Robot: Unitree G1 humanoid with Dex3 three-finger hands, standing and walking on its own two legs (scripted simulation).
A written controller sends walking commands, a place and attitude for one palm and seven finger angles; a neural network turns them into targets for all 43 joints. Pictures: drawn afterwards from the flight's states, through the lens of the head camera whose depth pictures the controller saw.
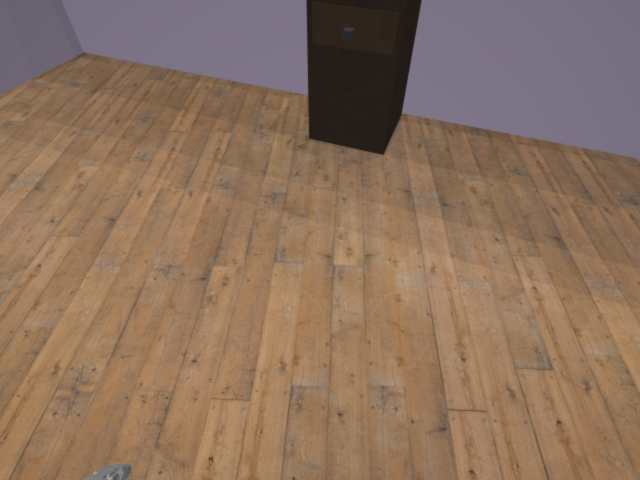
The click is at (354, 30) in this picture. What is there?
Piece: drawer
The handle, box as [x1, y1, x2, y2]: [342, 27, 353, 41]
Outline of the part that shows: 345,27 342,32 342,39 350,41 353,38 353,28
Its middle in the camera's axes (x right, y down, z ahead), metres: +0.12 -0.90 +1.69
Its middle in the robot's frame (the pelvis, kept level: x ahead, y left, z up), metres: +1.86 -0.04 -0.16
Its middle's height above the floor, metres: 0.61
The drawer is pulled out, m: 0.00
